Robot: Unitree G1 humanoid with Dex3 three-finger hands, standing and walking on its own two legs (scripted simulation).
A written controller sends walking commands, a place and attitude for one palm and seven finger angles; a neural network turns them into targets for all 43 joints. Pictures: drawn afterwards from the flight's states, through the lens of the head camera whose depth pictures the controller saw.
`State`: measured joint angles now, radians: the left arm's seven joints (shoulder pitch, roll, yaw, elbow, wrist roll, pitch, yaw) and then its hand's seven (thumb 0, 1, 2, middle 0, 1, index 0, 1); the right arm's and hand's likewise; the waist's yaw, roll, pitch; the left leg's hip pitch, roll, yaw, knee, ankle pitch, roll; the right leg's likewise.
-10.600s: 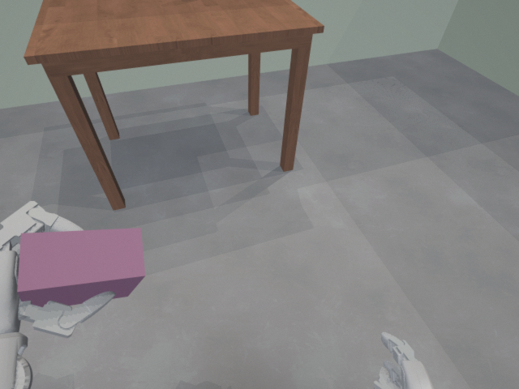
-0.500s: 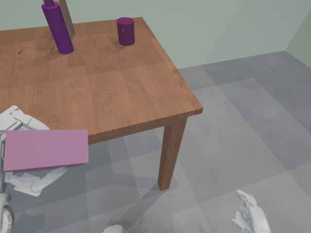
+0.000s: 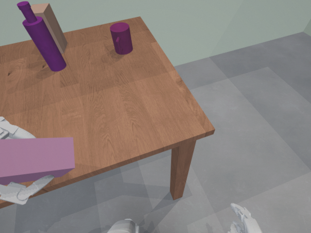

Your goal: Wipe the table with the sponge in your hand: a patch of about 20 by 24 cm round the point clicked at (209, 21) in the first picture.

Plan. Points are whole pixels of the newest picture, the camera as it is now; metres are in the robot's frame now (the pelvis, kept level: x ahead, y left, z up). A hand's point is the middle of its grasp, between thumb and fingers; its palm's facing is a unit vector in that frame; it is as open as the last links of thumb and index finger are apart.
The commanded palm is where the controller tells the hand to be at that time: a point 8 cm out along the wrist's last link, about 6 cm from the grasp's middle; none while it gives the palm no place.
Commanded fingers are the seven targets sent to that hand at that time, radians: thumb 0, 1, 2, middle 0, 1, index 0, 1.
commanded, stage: come to a stop and stand still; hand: left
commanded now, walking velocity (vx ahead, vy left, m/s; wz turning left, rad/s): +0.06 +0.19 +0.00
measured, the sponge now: (45, 160) +0.22 +0.22 +0.15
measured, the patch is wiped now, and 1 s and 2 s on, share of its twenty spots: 0.00 0.00 0.00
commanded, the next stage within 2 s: look again from close up in 1.44 s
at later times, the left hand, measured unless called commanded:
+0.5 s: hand (27, 135) +0.27 +0.26 +0.17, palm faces +0.35 -0.83 -0.44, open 10.0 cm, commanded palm +0.22 +0.30 +0.18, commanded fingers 0.00 0.10 1.30 -1.20 -1.60 -1.20 -1.60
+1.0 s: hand out of the picture +0.23 +0.32 +0.15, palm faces +0.23 -0.87 -0.43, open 10.0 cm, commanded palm +0.18 +0.36 +0.18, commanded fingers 0.00 0.10 1.30 -1.20 -1.60 -1.20 -1.60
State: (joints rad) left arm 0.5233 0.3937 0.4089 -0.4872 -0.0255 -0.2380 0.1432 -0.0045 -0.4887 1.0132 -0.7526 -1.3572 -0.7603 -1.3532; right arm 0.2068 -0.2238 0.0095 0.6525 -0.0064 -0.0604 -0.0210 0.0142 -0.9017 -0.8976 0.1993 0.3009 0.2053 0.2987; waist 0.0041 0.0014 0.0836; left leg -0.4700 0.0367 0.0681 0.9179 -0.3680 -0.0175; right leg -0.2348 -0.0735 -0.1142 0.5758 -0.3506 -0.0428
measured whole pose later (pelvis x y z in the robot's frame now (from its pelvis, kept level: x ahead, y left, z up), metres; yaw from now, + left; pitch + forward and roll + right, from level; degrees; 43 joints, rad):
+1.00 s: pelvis +0.01 +0.09 +0.00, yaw -4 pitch -2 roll -1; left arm 0.50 0.44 0.36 -0.49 -0.03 -0.23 0.08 0.00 -0.49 1.01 -0.75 -1.36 -0.76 -1.35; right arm 0.21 -0.19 0.01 0.55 0.01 -0.12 -0.03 0.01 -0.90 -0.90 0.20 0.30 0.20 0.30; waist -0.01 -0.05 0.06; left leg -0.30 -0.01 0.06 0.52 -0.19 0.06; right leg -0.23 -0.03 -0.01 0.50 -0.25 0.02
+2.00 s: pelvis +0.05 +0.09 +0.00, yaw +0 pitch +0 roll -1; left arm 0.45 0.40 0.36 -0.50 -0.04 -0.19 0.09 -0.01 -0.49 1.02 -0.75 -1.35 -0.76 -1.35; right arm 0.17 -0.18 0.02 0.58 0.02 -0.13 -0.03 0.01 -0.90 -0.90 0.20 0.30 0.21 0.30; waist 0.02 -0.03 0.07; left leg -0.25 -0.03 0.04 0.46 -0.20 0.05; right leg -0.15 0.01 0.06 0.42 -0.26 0.02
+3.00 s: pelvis -0.06 +0.00 +0.00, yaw -3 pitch -2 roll +1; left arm 0.46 0.34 0.34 -0.49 -0.02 -0.14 0.14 -0.01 -0.49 1.02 -0.75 -1.35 -0.76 -1.35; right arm 0.24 -0.24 -0.02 0.61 0.01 -0.10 -0.05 0.01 -0.90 -0.90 0.20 0.30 0.20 0.30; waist -0.01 -0.02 0.05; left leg -0.12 0.00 0.03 0.48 -0.33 0.00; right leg -0.29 0.03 -0.09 0.51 -0.19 -0.07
